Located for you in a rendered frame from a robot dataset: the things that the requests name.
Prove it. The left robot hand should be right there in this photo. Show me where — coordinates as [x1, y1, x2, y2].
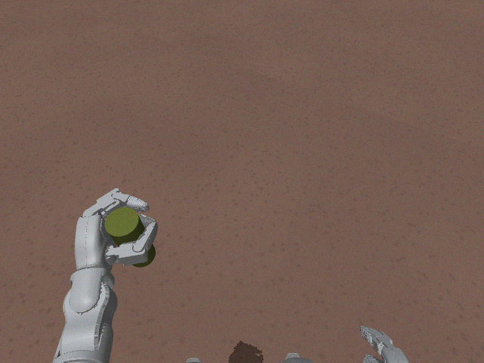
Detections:
[74, 188, 158, 272]

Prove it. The left robot arm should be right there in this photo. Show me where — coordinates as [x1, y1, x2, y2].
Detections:
[52, 267, 117, 363]

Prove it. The right robot hand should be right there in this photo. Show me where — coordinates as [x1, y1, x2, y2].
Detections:
[360, 326, 410, 363]

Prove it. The can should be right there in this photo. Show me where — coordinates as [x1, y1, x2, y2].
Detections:
[104, 207, 156, 268]

